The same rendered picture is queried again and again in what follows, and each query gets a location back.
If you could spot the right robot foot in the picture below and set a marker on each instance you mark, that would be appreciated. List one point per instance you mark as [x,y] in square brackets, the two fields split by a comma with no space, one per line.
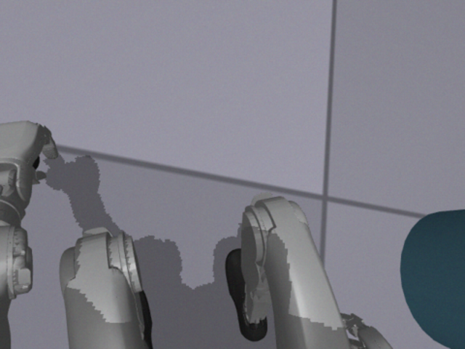
[236,285]

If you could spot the left robot foot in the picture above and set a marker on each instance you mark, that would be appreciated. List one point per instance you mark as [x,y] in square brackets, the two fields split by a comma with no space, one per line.
[147,320]

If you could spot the left robot hand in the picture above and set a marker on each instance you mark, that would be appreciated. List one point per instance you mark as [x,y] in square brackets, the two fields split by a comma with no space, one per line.
[24,141]

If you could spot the right robot hand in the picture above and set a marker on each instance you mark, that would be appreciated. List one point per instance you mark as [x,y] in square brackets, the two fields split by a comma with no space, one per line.
[369,337]

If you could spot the ball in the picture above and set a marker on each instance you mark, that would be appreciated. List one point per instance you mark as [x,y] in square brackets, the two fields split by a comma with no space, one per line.
[36,163]

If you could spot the left robot arm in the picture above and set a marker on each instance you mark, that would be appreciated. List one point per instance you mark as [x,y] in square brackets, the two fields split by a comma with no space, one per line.
[16,259]

